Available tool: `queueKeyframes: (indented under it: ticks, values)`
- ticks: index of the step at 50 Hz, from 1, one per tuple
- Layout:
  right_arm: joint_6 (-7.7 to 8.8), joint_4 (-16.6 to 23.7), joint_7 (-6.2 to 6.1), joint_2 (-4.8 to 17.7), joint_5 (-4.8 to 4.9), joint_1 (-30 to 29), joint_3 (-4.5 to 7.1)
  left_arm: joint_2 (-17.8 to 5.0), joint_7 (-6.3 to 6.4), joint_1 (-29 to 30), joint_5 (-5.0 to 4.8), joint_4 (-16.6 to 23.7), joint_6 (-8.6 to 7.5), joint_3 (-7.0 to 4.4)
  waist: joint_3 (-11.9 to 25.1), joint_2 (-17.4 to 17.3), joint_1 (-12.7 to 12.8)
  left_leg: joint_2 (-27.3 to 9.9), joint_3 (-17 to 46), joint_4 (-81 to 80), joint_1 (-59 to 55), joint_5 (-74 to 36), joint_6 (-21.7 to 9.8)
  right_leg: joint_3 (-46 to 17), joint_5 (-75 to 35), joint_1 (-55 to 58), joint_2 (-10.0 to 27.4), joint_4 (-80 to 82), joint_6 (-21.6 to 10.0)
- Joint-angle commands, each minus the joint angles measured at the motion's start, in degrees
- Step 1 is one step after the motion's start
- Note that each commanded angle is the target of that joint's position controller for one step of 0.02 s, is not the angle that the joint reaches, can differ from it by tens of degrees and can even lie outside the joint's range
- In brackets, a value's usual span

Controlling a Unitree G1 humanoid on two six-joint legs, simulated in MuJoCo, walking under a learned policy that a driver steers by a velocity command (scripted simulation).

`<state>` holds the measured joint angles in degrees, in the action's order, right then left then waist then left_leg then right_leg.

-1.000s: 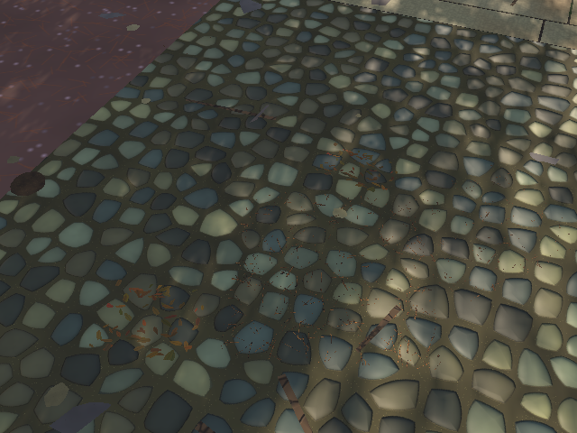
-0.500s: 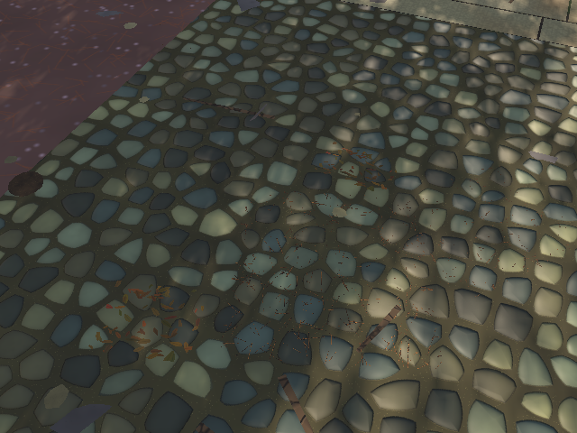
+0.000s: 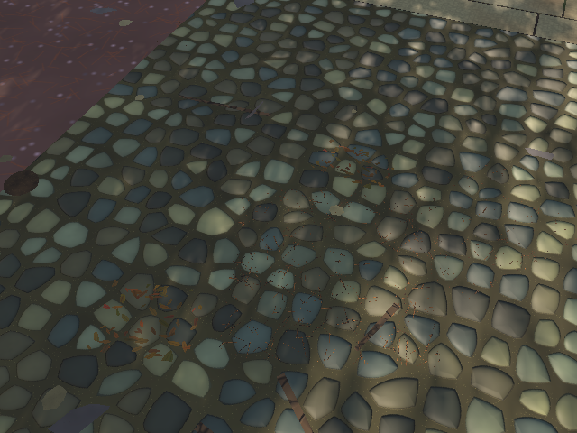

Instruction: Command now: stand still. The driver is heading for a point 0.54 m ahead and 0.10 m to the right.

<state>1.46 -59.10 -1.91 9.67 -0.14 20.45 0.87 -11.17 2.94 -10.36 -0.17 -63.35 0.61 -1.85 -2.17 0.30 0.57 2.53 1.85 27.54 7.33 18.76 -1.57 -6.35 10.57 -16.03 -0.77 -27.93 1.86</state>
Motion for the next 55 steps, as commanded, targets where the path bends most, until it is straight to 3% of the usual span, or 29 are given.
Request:
queueKeyframes:
  ticks: [1, 6, 7, 8, 10, 11, 13, 17, 18, 20, 21, 22, 23, 24, 25, 26, 28, 34, 39, 42, 44, 45, 46, 47, 48, 50, 52, 53, 55]
  values:
    - [0.26, 0.23, -0.11, 5.03, 0.03, 4.73, 0.77, -5.48, 0.16, -1.13, -0.01, 1.30, -0.37, -0.68, -1.26, -0.59, -0.07, -2.92, 2.31, -7.20, 8.26, -6.75, -0.35, 0.05, -6.16, 5.84, 0.99, 2.72, -2.22]
    - [0.20, -0.61, -0.08, 4.92, 0.05, 5.08, 0.61, -5.39, 0.17, -1.62, -0.03, 1.04, -0.39, -0.48, -1.34, -0.58, -0.17, -2.87, 2.16, -7.24, 8.10, -7.03, -0.35, 0.17, -6.39, 5.80, 0.95, 2.74, -2.21]
    - [0.04, -1.61, -0.21, 5.08, 0.13, 7.07, 0.74, -4.49, 0.23, -3.25, -0.09, 0.29, -0.28, -0.25, 1.18, -1.66, -0.56, -2.61, 2.35, -8.97, 6.97, 5.47, -1.08, 2.62, 4.35, 6.15, -1.11, 0.99, -2.23]
    - [-0.21, -1.15, -0.47, 8.36, 0.79, 7.33, 1.76, -5.31, 0.18, -3.42, -0.71, 0.45, -0.41, -0.66, -0.35, -4.79, -1.36, -4.44, 6.25, -11.01, 6.95, 21.84, -3.74, 5.89, 19.26, 1.33, -3.93, -3.92, -2.47]
    - [0.76, -0.30, -0.81, 14.50, 1.89, 9.13, 3.72, -5.31, -0.92, 6.28, -1.79, 5.72, -2.60, -0.42, -9.15, -13.36, -4.75, -20.43, 27.40, -23.42, 5.16, 37.36, -12.64, 7.38, 15.12, -16.17, -0.74, -18.51, -2.94]
    - [1.77, 0.78, -0.90, 13.85, 1.30, 6.97, 3.76, -6.11, -1.50, 8.82, -2.06, 7.25, -3.94, -0.61, -11.98, -10.78, -4.49, -23.87, 31.30, -25.06, 3.52, 30.99, -14.44, 4.44, 13.34, -22.99, 3.12, -23.95, -3.41]
    - [3.28, 2.23, -0.40, 10.45, 1.14, 4.66, 3.12, -5.86, -2.54, 6.73, -1.84, 7.31, -6.03, -0.93, -9.98, -7.03, -2.38, -22.21, 25.92, -22.64, -3.44, 20.01, -12.18, 3.36, 10.16, -29.12, 6.46, -26.12, -4.05]
    - [3.35, 4.22, 0.30, 12.11, 2.12, 3.54, 3.51, -4.68, -3.66, 5.61, -2.01, 7.79, -7.75, -0.89, -4.85, -8.71, -1.44, -14.48, 10.94, -20.24, 4.22, 10.25, -8.43, 10.55, 5.97, -8.67, 2.92, -10.15, -2.60]
    - [3.01, 2.64, 1.16, 13.01, -2.68, 3.87, 4.11, -4.21, -5.51, 3.98, 2.23, 9.14, -5.12, -1.07, -3.81, -9.59, -0.30, -12.88, 9.13, -19.69, 7.17, 15.75, -9.82, 14.61, 10.53, -2.53, 0.25, -6.22, -3.24]
    - [3.01, 3.43, 1.67, 12.51, -2.19, 1.58, 4.32, -5.22, -5.28, -5.94, 1.75, 6.89, -3.53, -2.29, -3.71, -5.72, 4.39, -11.91, 7.01, -11.70, 17.13, 12.83, -9.97, 17.50, 6.01, 14.12, -2.14, -2.26, -3.77]
    - [3.47, 3.94, 1.90, 11.66, -2.44, 0.08, 3.97, -7.71, -4.50, -17.03, 1.81, 3.88, -4.17, -3.47, 0.66, 0.37, 9.78, -8.46, 2.94, 4.05, 22.53, 3.28, -9.16, 13.67, 9.48, 26.48, -0.60, -0.66, -4.32]
    - [4.13, 6.76, 2.10, 6.41, -2.85, -4.16, 2.63, -13.92, -3.51, -28.68, 3.47, 2.13, -5.01, -4.61, 6.15, 15.97, 14.22, -3.22, -3.36, 30.96, 30.58, 4.66, -6.84, -9.26, 33.12, 32.21, 15.49, 8.92, -6.27]
    - [5.03, 10.31, 2.81, 2.96, -1.08, -5.37, 2.13, -14.02, -3.43, -26.23, 3.51, 2.08, -5.15, -3.63, 4.24, 21.70, 9.53, 3.71, 4.08, 43.57, 43.58, 8.61, -7.01, -40.94, 49.54, 28.20, 23.51, 24.78, -10.27]
    - [4.82, 11.47, 3.28, 5.40, -1.32, -7.15, 2.25, -13.45, -3.36, -16.17, 3.09, 4.61, -5.03, -3.40, -1.66, 11.35, 4.29, -3.27, 5.74, 49.58, 47.95, 1.31, -7.75, -37.11, 48.89, 22.65, 25.23, 23.17, -11.79]
    - [4.86, 11.48, 4.15, 7.82, -1.73, -8.78, 2.64, -10.68, -3.78, -11.00, 2.36, 6.69, -5.55, -2.80, -1.89, 3.13, 2.89, -7.05, 3.95, 48.14, 45.85, -5.64, -7.23, -28.03, 39.25, 18.18, 22.35, 20.68, -11.68]
    - [4.71, 10.64, 4.72, 7.58, -2.14, -7.12, 2.72, -9.70, -4.06, -9.91, 1.96, 6.86, -6.02, -2.39, -0.94, 1.37, 0.85, -8.98, 3.15, 44.74, 41.46, -7.90, -6.08, -20.37, 32.36, 14.80, 18.92, 21.31, -11.06]
    - [3.23, 10.69, 5.63, 6.84, -3.29, -6.95, 2.49, -6.72, -3.63, -10.41, 1.68, 6.18, -6.90, -1.26, -1.39, 3.25, -0.83, -10.28, 0.93, 42.77, 38.00, -9.68, -3.55, -12.19, 24.58, 10.86, 14.58, 23.58, -10.21]
    - [1.58, 16.69, 5.72, 6.54, -1.93, -22.26, 1.52, -6.01, -3.47, -18.38, 1.00, 4.59, -8.08, -0.56, -7.43, 1.12, 1.21, -9.32, -4.65, 28.61, 43.74, -17.45, -0.74, -0.61, 4.14, 11.76, 11.06, 28.36, -12.51]
    - [1.66, 19.94, 5.65, 5.43, -1.24, -29.82, 0.34, -7.10, -2.79, -20.46, 0.52, 3.93, -8.63, -0.42, -8.55, 1.98, 1.77, -6.55, -9.24, 10.75, 33.89, -21.97, -4.11, 6.28, -19.98, 18.13, 12.07, 32.05, -12.20]
    - [2.43, 18.70, 4.32, 6.67, -1.86, -24.81, 0.70, -9.47, -2.40, -21.49, 1.46, 3.31, -7.87, -0.74, -2.51, 5.87, -1.09, 0.73, -12.85, 7.45, 22.38, -15.44, -6.94, 9.77, -62.71, 25.87, 12.68, 16.90, -10.29]
    - [3.78, 12.23, 3.09, 10.08, -2.03, -4.23, 2.14, -12.18, -1.40, -20.12, 1.94, 2.94, -6.42, -1.59, 7.60, 7.72, -9.99, 2.63, -10.47, 0.88, 1.97, -19.11, -8.58, 10.73, -67.34, 24.42, 11.66, -8.69, -7.57]
    - [4.26, 9.33, 2.37, 13.38, -3.31, 4.83, 3.25, -10.56, -1.31, -19.83, 1.29, 3.94, -6.24, -1.34, 13.58, 7.40, -12.50, -4.31, -4.60, 1.92, -13.62, -21.58, -9.73, 10.28, -49.93, 13.73, 9.42, -24.05, -6.88]
    - [4.86, 10.25, 2.73, 20.44, 1.25, 5.10, 5.03, 0.46, -3.02, -25.92, 1.37, 5.24, -6.01, 1.53, 25.71, -13.54, -6.35, -24.39, 26.73, 5.12, -41.09, -33.33, -17.98, 4.91, 11.51, -14.81, -2.37, -49.23, -2.89]
    - [4.91, 9.10, 3.13, 16.89, 0.87, 6.99, 4.58, -3.56, -3.26, -25.17, -0.93, 3.36, -7.60, 0.72, 35.00, -9.24, -9.90, -27.24, 40.76, -2.22, -41.57, -36.42, -22.00, -7.27, 22.37, -17.59, -6.00, -60.58, -3.71]
    - [5.12, 9.51, 3.34, 14.68, 0.42, 0.08, 3.82, -7.34, -3.04, -18.60, -2.80, 6.16, -8.21, -0.63, 23.42, -6.60, -7.12, -24.67, 28.97, -3.86, -30.60, -44.34, -19.55, -6.27, 19.34, -19.67, -2.20, -59.49, -3.77]
    - [6.07, 10.05, 3.94, 9.29, 0.11, -9.54, 2.39, -7.91, -2.14, -9.97, -2.20, 8.54, -7.87, -1.00, 9.23, 2.84, -2.47, -19.99, 13.60, -8.26, -8.70, -49.97, -15.44, 0.19, 13.37, -16.62, 3.60, -51.95, -2.73]
    - [6.50, 8.43, 4.44, 5.84, -0.40, -10.55, 1.10, -5.75, -1.98, -11.26, -1.40, 8.51, -5.89, -1.33, 5.41, 0.19, 0.79, -16.34, 6.82, -12.55, 2.40, -52.08, -12.87, 1.34, 10.11, -10.57, 5.70, -47.61, -3.37]
    - [6.58, 7.55, 4.35, 6.27, -0.41, -9.74, 1.06, -3.53, -2.13, -12.62, -1.22, 8.59, -5.20, -1.04, 5.07, -1.14, 1.83, -15.70, 4.85, -13.55, 4.12, -54.59, -12.93, 1.72, 8.78, -9.76, 6.02, -44.80, -3.27]
    - [6.49, 6.18, 3.72, 8.06, -0.82, -10.21, 1.12, -3.50, -1.93, -11.24, -0.77, 9.68, -4.48, -1.18, 3.61, -2.36, 3.34, -13.40, 0.21, -14.85, 8.48, -58.22, -12.62, 3.27, 4.68, -9.15, 5.97, -37.30, -2.63]
